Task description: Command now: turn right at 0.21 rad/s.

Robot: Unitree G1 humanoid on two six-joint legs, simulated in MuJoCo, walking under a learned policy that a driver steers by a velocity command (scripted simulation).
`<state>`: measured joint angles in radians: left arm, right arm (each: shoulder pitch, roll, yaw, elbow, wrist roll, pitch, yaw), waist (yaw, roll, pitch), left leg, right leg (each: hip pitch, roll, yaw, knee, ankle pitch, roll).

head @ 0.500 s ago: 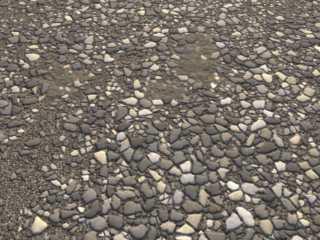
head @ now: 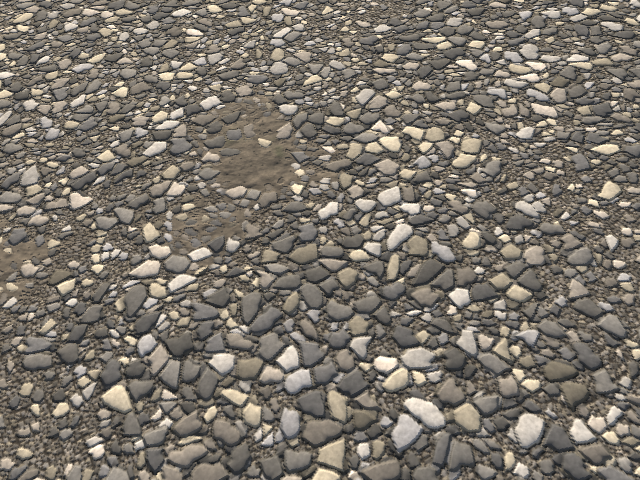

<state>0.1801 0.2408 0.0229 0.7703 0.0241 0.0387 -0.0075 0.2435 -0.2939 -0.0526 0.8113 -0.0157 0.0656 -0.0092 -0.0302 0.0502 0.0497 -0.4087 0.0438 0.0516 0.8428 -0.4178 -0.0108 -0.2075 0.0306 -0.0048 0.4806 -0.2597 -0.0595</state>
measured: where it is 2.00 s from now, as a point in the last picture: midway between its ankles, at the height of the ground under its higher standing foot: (334, 333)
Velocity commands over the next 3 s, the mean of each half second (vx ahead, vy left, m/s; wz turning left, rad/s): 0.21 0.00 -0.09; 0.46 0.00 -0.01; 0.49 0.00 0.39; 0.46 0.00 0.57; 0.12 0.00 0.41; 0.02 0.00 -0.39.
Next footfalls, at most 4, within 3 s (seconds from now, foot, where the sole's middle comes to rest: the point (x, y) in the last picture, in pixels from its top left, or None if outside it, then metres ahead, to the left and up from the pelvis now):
0.36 left None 0.03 0.10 -0.78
0.80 right None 0.37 -0.09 -0.78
1.38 left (321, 405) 0.66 0.07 -0.78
1.88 right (341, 276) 1.01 0.01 -0.78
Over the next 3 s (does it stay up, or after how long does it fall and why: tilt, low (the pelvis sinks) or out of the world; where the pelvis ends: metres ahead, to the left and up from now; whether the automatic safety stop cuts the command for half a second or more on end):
stays up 0.93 0.07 0.00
